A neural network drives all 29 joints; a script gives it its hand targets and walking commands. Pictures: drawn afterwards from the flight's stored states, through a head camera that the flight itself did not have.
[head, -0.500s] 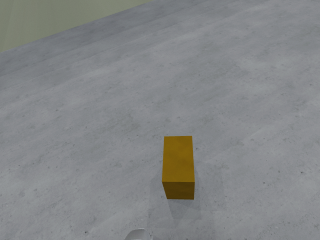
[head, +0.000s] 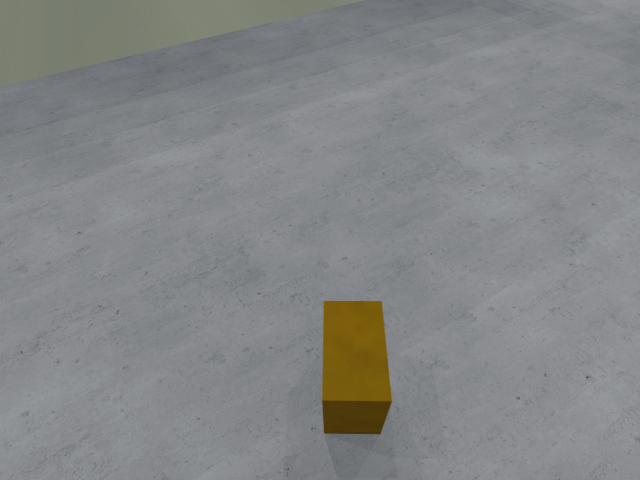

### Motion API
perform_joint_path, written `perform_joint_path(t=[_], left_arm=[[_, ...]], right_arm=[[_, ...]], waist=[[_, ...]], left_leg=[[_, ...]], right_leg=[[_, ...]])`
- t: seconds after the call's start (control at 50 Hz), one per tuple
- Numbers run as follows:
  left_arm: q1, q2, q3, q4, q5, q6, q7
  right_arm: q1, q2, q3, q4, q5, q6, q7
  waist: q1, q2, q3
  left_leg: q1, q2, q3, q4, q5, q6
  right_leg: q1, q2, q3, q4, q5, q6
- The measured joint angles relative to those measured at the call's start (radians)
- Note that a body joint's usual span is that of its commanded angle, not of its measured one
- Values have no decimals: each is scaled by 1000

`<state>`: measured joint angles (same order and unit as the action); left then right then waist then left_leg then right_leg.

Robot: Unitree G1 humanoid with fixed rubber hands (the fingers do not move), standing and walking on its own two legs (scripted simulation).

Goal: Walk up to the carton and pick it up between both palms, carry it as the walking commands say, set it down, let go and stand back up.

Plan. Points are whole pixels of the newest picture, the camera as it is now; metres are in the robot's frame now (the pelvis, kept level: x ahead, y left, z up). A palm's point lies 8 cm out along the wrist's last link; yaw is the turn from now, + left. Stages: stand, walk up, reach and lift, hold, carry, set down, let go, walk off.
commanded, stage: walk up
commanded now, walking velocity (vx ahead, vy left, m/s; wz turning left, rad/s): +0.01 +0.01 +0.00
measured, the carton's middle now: (352, 368) +0.52 -0.05 -0.63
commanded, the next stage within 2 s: stand in 1.92 s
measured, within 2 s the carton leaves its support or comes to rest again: neither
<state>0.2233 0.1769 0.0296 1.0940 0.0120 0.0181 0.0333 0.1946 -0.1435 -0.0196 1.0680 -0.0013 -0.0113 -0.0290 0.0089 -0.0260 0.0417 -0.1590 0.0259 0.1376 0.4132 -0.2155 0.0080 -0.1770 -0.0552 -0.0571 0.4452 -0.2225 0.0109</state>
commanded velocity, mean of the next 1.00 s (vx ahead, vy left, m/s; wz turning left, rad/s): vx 0.02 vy -0.02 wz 0.00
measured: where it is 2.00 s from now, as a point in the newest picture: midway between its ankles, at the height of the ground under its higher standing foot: outside the picture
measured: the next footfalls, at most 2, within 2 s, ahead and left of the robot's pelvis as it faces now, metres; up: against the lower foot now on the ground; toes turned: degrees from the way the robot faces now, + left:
right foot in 0.72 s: +0.11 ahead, -0.20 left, +0.00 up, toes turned +14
left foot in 0.94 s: +0.07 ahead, +0.05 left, +0.00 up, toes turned +1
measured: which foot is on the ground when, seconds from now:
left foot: down 0.00-0.72, up 0.74-0.92, down 0.94-1.00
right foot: down 0.00-0.50, up 0.52-0.70, down 0.72-1.00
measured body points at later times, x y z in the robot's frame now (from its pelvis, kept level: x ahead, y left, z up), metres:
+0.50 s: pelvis +0.02 -0.01 +0.00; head +0.02 -0.01 +0.45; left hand +0.00 +0.20 -0.16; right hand +0.01 -0.23 -0.16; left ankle +0.01 +0.11 -0.74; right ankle +0.00 -0.12 -0.74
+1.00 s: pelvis +0.05 -0.08 +0.00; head +0.07 -0.09 +0.45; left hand +0.07 +0.13 -0.15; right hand +0.05 -0.30 -0.16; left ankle +0.03 +0.04 -0.74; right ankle +0.06 -0.20 -0.74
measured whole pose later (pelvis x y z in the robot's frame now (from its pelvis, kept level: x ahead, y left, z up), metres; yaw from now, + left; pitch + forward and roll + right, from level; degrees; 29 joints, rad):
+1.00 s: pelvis +0.05 -0.08 +0.00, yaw +1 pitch -1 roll -1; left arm 0.28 0.12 0.03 1.07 0.00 -0.02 0.04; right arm 0.27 -0.14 -0.03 1.15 0.00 0.00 -0.04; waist 0.00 0.03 0.04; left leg -0.13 0.06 0.06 0.42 -0.27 -0.02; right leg -0.17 0.00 -0.08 0.40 -0.20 -0.01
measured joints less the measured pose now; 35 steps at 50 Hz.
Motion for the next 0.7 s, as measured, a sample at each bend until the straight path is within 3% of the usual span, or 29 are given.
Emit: perform_joint_path(t=[0.12,0.46,0.5,0.54,0.62,0.66,0.7], left_arm=[[9,-15,-5,3,-6,-19,-2],[77,-45,-15,42,-3,-33,5],[103,-40,-4,37,1,-27,-4],[118,-30,8,26,6,-13,-11],[89,6,43,-27,15,8,-11],[66,16,47,-48,14,7,-13],[50,19,40,-59,11,-8,-16]], right_arm=[[32,-14,-1,36,-7,0,0],[85,4,4,89,-7,-1,-4],[96,9,-5,81,-12,4,5],[110,4,-20,74,-20,2,-2],[134,-12,-48,75,-27,0,-26],[147,-29,-56,78,-31,2,-25],[158,-41,-55,85,-23,7,-18]], waist=[[-10,34,-13],[-10,26,-16],[-21,20,-38],[-41,27,-49],[-58,20,-32],[-54,25,-26],[-44,27,-21]], left_leg=[[37,7,-10,-71,29,-3],[43,24,-26,-71,18,-22],[20,28,-28,-30,-47,-19],[2,51,-35,-13,-5,-16],[-23,89,-44,27,-37,-56],[-24,104,-50,32,-47,-73],[-27,109,-56,59,-65,-89]], right_leg=[[46,14,-11,-82,24,1],[62,32,-21,-98,16,-13],[26,37,-13,-26,-109,-9],[-41,55,-12,116,-175,10],[-185,56,13,381,-229,33],[-193,41,18,331,-189,31],[-139,16,17,158,-71,28]])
